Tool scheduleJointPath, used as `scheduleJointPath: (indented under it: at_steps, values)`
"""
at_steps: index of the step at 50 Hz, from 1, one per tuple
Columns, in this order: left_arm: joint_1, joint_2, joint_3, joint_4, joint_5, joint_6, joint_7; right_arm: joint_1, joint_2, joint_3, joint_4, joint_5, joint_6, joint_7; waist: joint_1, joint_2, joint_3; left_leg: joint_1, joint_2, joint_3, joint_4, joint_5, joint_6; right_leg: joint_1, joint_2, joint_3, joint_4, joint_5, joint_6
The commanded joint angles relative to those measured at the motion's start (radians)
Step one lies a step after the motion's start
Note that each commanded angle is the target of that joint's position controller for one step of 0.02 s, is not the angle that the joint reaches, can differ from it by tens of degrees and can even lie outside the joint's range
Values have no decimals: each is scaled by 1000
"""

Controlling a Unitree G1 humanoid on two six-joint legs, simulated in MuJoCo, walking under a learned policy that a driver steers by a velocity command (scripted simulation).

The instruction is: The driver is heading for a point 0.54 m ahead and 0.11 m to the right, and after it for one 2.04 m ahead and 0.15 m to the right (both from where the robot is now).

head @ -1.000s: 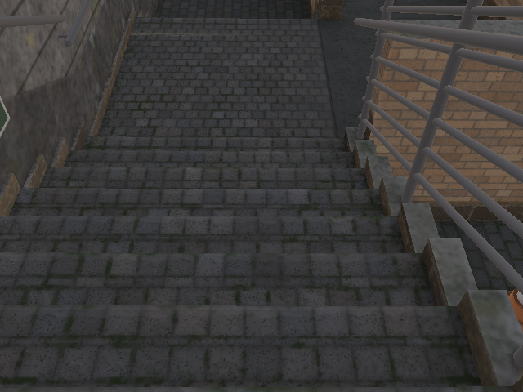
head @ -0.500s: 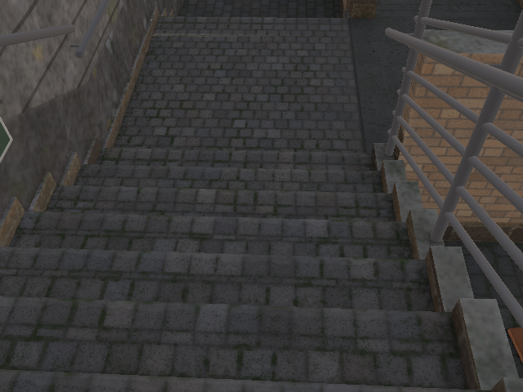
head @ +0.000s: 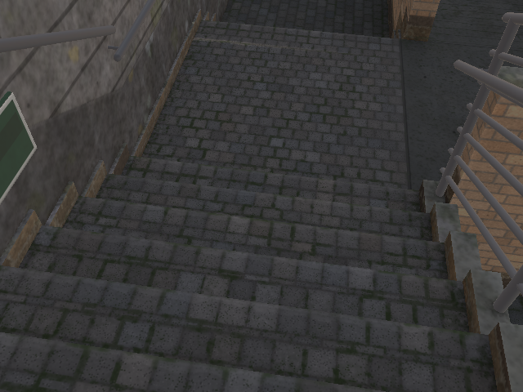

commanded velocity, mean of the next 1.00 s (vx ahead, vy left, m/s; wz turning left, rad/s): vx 0.50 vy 0.00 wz -0.36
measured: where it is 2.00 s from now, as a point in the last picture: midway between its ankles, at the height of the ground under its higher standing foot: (335, 302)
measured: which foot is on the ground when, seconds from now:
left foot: up 0.00-0.02, down 0.04-0.68, up 0.70-1.00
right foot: down 0.00-0.04, up 0.06-0.66, down 0.68-1.00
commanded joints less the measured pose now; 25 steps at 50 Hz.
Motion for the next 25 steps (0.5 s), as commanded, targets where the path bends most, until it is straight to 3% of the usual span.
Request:
scheduleJointPath:
  at_steps: [1,2,3,4,5,6,7,8,9,10,11,12,13,14,15,16,17,18,19,20,21,22,25]
  values:
    - [-48,128,25,-12,5,15,1,262,-128,-41,61,12,-10,-11,-173,-115,-6,320,12,40,-87,21,-5,-114,-135,106,279,732,-134]
    - [-60,126,24,12,-8,5,-9,479,-180,-58,130,-18,-12,-14,-287,-46,-99,581,-8,115,-72,60,9,-215,-57,57,608,699,-87]
    - [119,17,19,56,-16,-8,-23,571,-203,-38,175,-57,-23,-6,-247,266,-189,940,113,19,244,387,75,-607,100,105,1166,-143,-26]
    - [268,17,7,41,-36,-29,-33,548,-227,-35,152,-28,-13,-3,-181,460,-300,1038,172,-149,349,466,127,-785,95,272,1287,-105,-44]
    - [201,65,14,7,-47,-39,-29,563,-200,-38,148,-11,16,-2,-207,373,-335,978,232,-254,233,203,180,-845,91,267,1294,-64,-42]
    - [82,15,-6,-88,-69,-38,-9,567,-268,-58,199,17,32,-6,-180,266,-334,895,368,-541,-35,-421,271,-956,80,174,1287,71,-38]
    - [-45,29,-8,-113,-70,-18,22,465,-182,-31,184,12,37,-18,-166,61,-200,713,350,-612,-193,-715,262,-990,24,85,1246,209,-47]
    - [-88,44,-16,-128,-67,5,30,353,-156,-16,146,-27,14,-16,-149,15,-94,478,382,-622,-165,-760,288,-930,-29,159,1129,356,-95]
    - [-101,66,-6,-122,-34,28,31,224,-84,9,116,-48,-13,-10,-102,-74,2,239,362,-535,-113,-666,265,-834,-62,194,1052,395,-122]
    - [-73,91,14,-104,-11,26,17,152,2,30,107,-43,-35,-8,-54,-56,51,108,242,-352,-69,-646,174,-766,-79,256,802,572,-165]
    - [-68,100,27,-96,-8,18,7,153,9,33,123,-48,-45,-15,-39,35,47,96,197,-268,-62,-596,144,-754,-79,253,716,603,-179]
    - [-74,91,34,-99,-6,12,1,185,-19,28,123,-35,-50,-35,-42,52,81,68,132,-142,-103,-529,136,-721,-74,254,482,723,-148]
    - [-143,69,31,-126,5,9,-7,256,-47,19,155,-37,-48,-61,-76,109,75,128,139,-128,-125,-454,163,-744,-66,234,389,771,-128]
    - [-155,45,24,-135,12,13,-18,326,-63,14,191,-47,-38,-81,-80,101,40,176,153,-134,-94,-364,199,-748,-66,236,375,782,-112]
    - [-167,36,20,-147,11,18,-27,363,-52,14,197,-45,-32,-92,-87,61,25,251,173,-134,-76,-294,209,-797,-65,254,321,792,-113]
    - [-145,43,21,-139,5,21,-45,385,-88,5,195,-58,-34,-89,-80,26,-8,281,197,-143,-51,-285,219,-799,-50,243,354,850,-120]
    - [-164,48,22,-147,6,26,-52,399,-80,5,195,-44,-32,-87,-89,-8,6,312,199,-124,-40,-272,205,-840,-42,253,337,864,-132]
    - [-243,70,32,-177,-4,18,-65,415,-31,9,201,-19,-35,-92,-107,-36,37,383,154,-73,-3,-467,144,-922,-51,327,174,1031,-154]
    - [-300,62,30,-191,-3,17,-74,447,-22,12,209,-15,-39,-95,-138,-6,58,412,158,-68,-1,-547,123,-960,-35,309,120,1097,-163]
    - [-331,75,37,-211,9,9,-84,409,-7,20,193,-13,-41,-110,-128,11,94,330,117,4,5,-546,95,-883,-23,306,-17,1243,-161]
    - [-371,59,32,-224,19,13,-97,411,-20,18,184,-29,-40,-119,-143,17,113,227,92,83,11,-623,79,-769,-2,219,-75,1353,-157]
    - [-398,24,22,-229,26,14,-111,417,-20,19,188,-23,-33,-126,-152,13,104,160,82,117,18,-718,77,-653,10,168,-103,1421,-155]
    - [-426,9,12,-245,16,28,-113,455,-28,8,185,-17,-20,-134,-199,-17,155,225,120,122,158,-778,78,-680,11,173,-174,1388,-141]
